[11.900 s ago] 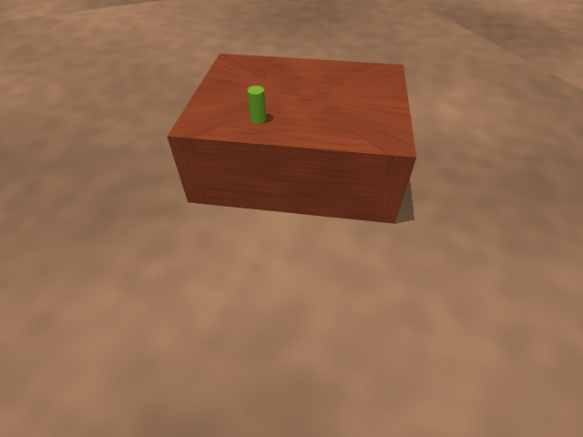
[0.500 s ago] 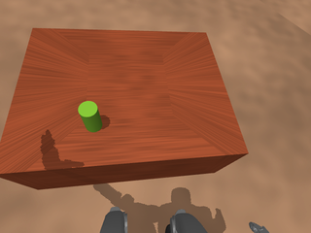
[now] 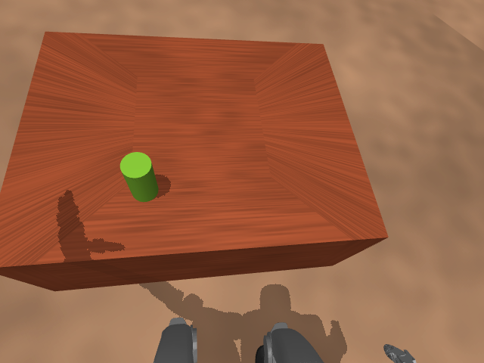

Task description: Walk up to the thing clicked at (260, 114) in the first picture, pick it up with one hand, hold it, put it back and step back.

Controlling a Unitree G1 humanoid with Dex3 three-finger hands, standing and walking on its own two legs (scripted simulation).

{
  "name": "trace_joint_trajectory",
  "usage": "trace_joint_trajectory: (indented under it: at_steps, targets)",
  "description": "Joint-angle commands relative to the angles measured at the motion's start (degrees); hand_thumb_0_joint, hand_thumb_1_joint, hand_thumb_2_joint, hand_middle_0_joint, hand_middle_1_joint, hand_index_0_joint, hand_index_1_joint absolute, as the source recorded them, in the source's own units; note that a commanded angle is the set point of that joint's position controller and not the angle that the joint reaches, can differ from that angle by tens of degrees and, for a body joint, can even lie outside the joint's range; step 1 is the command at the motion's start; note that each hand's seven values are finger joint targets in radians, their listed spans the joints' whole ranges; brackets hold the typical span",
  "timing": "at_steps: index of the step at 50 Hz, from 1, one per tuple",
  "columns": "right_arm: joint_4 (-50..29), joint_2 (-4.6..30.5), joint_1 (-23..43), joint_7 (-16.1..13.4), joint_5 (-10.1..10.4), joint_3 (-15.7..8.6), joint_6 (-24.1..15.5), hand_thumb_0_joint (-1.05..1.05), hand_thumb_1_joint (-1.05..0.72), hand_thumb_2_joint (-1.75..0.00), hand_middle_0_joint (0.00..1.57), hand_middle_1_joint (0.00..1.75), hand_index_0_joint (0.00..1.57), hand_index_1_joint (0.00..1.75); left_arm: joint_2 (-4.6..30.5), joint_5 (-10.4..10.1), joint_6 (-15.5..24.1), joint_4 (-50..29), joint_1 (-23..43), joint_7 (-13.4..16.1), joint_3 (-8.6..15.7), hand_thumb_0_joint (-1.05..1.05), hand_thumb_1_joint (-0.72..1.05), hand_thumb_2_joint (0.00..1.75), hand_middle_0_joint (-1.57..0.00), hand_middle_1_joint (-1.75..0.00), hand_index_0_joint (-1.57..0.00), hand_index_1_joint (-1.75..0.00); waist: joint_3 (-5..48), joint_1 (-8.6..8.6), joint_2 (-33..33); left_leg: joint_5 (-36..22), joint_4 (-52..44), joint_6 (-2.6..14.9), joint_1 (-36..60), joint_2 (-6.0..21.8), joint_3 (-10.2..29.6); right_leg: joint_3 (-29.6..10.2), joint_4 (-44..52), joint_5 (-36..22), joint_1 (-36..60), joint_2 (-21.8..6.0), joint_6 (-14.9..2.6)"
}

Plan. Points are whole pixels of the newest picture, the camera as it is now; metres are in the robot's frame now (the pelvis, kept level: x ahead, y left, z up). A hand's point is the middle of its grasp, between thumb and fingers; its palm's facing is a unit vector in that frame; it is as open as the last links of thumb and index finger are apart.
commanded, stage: go down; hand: left
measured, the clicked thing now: (140, 178) +0.53 +0.21 -0.24
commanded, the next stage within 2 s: none
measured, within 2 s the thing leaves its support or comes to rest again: neither
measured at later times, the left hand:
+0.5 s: hand out of the picture +0.41 +0.41 +0.05, palm faces +0.29 -0.96 -0.05, open 17.1 cm
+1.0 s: hand out of the picture +0.43 +0.41 +0.06, palm faces +0.28 -0.96 -0.04, open 17.1 cm
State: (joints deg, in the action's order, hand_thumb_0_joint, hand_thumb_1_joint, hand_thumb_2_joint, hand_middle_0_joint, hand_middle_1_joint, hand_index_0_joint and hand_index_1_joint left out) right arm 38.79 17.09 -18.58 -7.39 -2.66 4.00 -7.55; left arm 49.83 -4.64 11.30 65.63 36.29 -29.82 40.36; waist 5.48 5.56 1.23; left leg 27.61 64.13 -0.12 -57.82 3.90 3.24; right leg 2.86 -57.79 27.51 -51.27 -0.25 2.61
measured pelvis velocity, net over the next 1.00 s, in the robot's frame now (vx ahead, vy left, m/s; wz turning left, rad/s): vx -0.01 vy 0.00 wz -0.01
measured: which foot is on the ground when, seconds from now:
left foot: down 0.00-1.00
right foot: down 0.00-1.00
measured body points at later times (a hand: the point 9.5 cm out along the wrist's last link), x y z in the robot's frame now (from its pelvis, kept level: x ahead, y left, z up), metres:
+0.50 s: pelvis -0.01 +0.00 -0.01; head +0.14 +0.06 +0.41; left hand +0.39 +0.46 +0.06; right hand +0.05 -0.28 -0.10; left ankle +0.02 +0.11 -0.66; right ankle +0.00 -0.16 -0.66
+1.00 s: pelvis -0.01 +0.00 -0.02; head +0.15 +0.05 +0.40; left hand +0.41 +0.46 +0.07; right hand +0.05 -0.28 -0.10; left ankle +0.02 +0.11 -0.66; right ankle +0.00 -0.16 -0.66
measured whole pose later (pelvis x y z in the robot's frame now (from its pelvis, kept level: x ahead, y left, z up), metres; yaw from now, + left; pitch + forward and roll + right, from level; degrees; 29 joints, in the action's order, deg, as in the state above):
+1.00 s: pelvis -0.01 +0.00 -0.02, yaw +0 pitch +25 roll -6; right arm 38.0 17.7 -18.9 -6.6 -2.9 6.0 -6.1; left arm 56.7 -4.5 12.7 69.8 45.0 -32.1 42.9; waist 5.2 7.8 1.0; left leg 28.5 68.6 -0.5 -64.8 4.1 4.6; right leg 3.8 -62.0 28.7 -57.8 0.2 2.3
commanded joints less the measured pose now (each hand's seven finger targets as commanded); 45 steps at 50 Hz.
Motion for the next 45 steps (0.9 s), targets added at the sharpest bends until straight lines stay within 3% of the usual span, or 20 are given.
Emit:
trace_joint_trajectory:
  at_steps: [1,3,6,7,13,18,22,24,30,33,34,35,40,43,44,45]
  targets:
    - [-3.44,12.44,-7.42,-0.85,0.25,-4.69,-1.49,0.0,-0.9,-0.9,0.2,0.3,0.2,0.3,23.02,-1.55,3.85,-11.02,17.02,-0.24,2.34,0.0,-0.47,0.04,-0.06,-0.01,-0.04,-0.02,23.27,-0.81,-14.79,-25.74,-7.03,0.2,26.16,-0.74,0.9,0.89,4.93,-16.19,1.68,1.66,-3.86]
    - [-3.92,12.43,-7.37,-0.72,0.28,-4.59,-1.6,0.0,-0.89,-0.9,0.2,0.3,0.2,0.3,24.36,-1.39,4.09,-10.97,18.47,0.02,2.83,0.0,-0.45,0.06,-0.05,-0.01,-0.03,-0.03,22.4,-0.8,-13.86,-20.72,-7.38,0.48,23.47,-1.02,0.66,0.61,4.98,-13.79,2.28,1.63,-3.96]
    - [-3.26,12.48,-7.91,-0.7,0.25,-4.46,-1.47,0.0,-0.9,-0.9,0.2,0.3,0.2,0.3,22.7,-1.65,4.26,-9.3,18.84,-0.38,1.67,0.0,-0.47,0.04,-0.05,-0.01,-0.04,-0.02,22.53,-0.06,-14.27,-18.67,-7.48,0.34,23.54,-0.86,0.86,0.78,4.64,-12.4,0.45,1.83,-4.0]
    - [-4.13,12.56,-7.47,-0.68,0.14,-4.26,-1.47,0.0,-0.89,-0.9,0.2,0.3,0.2,0.3,25.08,-1.47,4.47,-10.91,20.02,-0.06,2.82,0.0,-0.45,0.04,-0.05,-0.01,-0.04,-0.02,23.26,-0.5,-14.27,-18.97,-7.27,0.48,23.12,-0.98,0.7,0.64,4.64,-12.82,1.2,1.63,-3.96]
    - [-3.9,12.87,-8.03,-0.5,0.09,-3.85,-1.12,0.0,-0.89,-0.9,0.2,0.3,0.2,0.3,27.56,-1.16,4.95,-9.96,21.42,-0.12,4.05,0.0,-0.42,0.05,-0.05,-0.01,-0.04,-0.02,25.25,-0.8,-15.78,-19.61,-6.76,-0.07,23.91,-0.84,1.56,1.14,3.55,-12.09,-0.03,1.89,-4.17]
    - [-2.98,13.08,-8.95,-0.55,0.01,-3.63,-0.93,0.0,-0.89,-0.9,0.2,0.3,0.2,0.3,26.75,-1.41,4.84,-8.8,21.9,-0.7,3.31,0.0,-0.41,0.05,-0.05,-0.01,-0.04,-0.02,25.37,-0.06,-16.62,-22.08,-5.88,-0.3,25.46,-0.51,2.02,1.35,3.06,-12.71,-2.42,2.02,-4.2]
    - [-4.0,12.98,-8.52,-0.4,0.02,-3.3,-0.84,0.0,-0.89,-0.9,0.2,0.3,0.2,0.3,28.6,-1.39,4.99,-9.2,22.29,-0.66,4.51,0.0,-0.42,0.05,-0.05,-0.01,-0.04,-0.03,25.96,-0.38,-15.83,-22.82,-5.23,0.03,24.12,-0.74,1.81,1.1,2.71,-13.47,-1.47,1.86,-4.13]
    - [-4.24,13.02,-8.29,-0.5,0.19,-3.31,-0.83,0.0,-0.89,-0.9,0.2,0.3,0.2,0.3,27.53,-1.39,4.74,-7.18,21.22,-0.99,3.94,0.0,-0.43,0.06,-0.05,-0.02,-0.03,-0.03,24.56,0.01,-15.29,-21.72,-5.34,0.01,23.27,-0.76,1.75,1.18,2.71,-13.07,-1.79,2.03,-4.08]
    - [-3.91,13.23,-8.74,-0.51,0.16,-3.21,-0.58,0.0,-0.89,-0.9,0.2,0.3,0.2,0.3,28.82,-1.73,5.38,-7.95,23.33,-1.7,4.34,0.0,-0.42,0.06,-0.05,-0.02,-0.03,-0.03,25.47,0.43,-15.41,-20.71,-4.64,0.12,22.79,-0.84,1.69,1.01,2.3,-12.82,-2.49,2.02,-4.03]
    - [-3.27,13.26,-9.55,-0.36,-0.04,-2.98,-0.42,0.0,-0.9,-0.9,0.2,0.3,0.2,0.3,30.1,-1.92,5.44,-8.75,24.24,-1.88,5.02,0.0,-0.45,0.05,-0.05,-0.02,-0.04,-0.03,27.65,0.27,-15.81,-25.07,-3.43,0.2,24.12,-0.85,1.87,1.07,1.96,-15.3,-1.83,1.88,-3.89]
    - [-3.77,13.37,-8.99,-0.43,0.04,-2.92,-0.6,0.0,-0.89,-0.9,0.2,0.3,0.2,0.3,31.69,-1.71,5.39,-8.97,24.4,-1.78,5.88,0.0,-0.43,0.06,-0.05,-0.02,-0.04,-0.03,27.72,-0.05,-16.17,-24.08,-3.5,0.27,23.93,-1.01,1.72,0.8,2.03,-14.79,-1.59,1.82,-3.87]
    - [-2.47,13.12,-10.12,-0.4,0.06,-2.94,-0.39,0.0,-0.89,-0.9,0.2,0.3,0.2,0.3,29.26,-1.82,5.12,-6.81,23.54,-2.22,4.19,0.0,-0.43,0.06,-0.05,-0.02,-0.03,-0.03,26.96,0.6,-16.02,-24.17,-3.57,0.15,24.12,-0.9,1.84,0.99,1.9,-14.78,-2.5,1.93,-3.94]
    - [-2.62,13.34,-10.04,-0.29,-0.26,-2.79,-0.04,0.0,-0.9,-0.9,0.2,0.3,0.2,0.3,31.88,-1.58,5.2,-9.15,25.13,-2.22,5.5,0.0,-0.43,0.05,-0.06,-0.02,-0.04,-0.04,29.1,0.11,-17.84,-28.8,-2.51,-0.03,25.74,-0.77,2.14,1.27,1.39,-16.91,-2.61,1.86,-3.9]
    - [-2.98,12.98,-9.62,-0.28,-0.11,-2.68,0.04,0.0,-0.89,-0.9,0.2,0.3,0.2,0.3,32.27,-1.52,5.27,-9.01,24.83,-2.0,6.04,0.0,-0.44,0.07,-0.05,-0.03,-0.03,-0.04,28.36,-0.04,-17.27,-26.73,-2.42,0.41,23.62,-1.15,1.52,0.71,1.63,-16.96,-0.87,1.7,-3.78]
    - [-1.91,12.91,-10.56,-0.17,-0.08,-2.75,0.16,0.0,-0.9,-0.9,0.2,0.3,0.2,0.3,29.57,-1.68,4.99,-6.97,24.01,-2.21,4.49,0.0,-0.44,0.06,-0.06,-0.03,-0.04,-0.04,27.14,0.5,-16.19,-26.63,-2.77,0.32,23.52,-1.02,1.76,0.99,1.55,-16.74,-1.94,1.89,-3.86]
    - [-2.82,12.82,-9.63,-0.13,-0.17,-2.74,0.14,0.0,-0.9,-0.9,0.2,0.3,0.2,0.3,31.03,-1.67,5.23,-9.47,24.51,-2.05,5.31,0.0,-0.44,0.06,-0.05,-0.03,-0.03,-0.04,27.7,-0.16,-17.2,-25.81,-2.75,0.45,22.92,-1.15,1.48,0.73,1.63,-16.43,-1.19,1.71,-3.85]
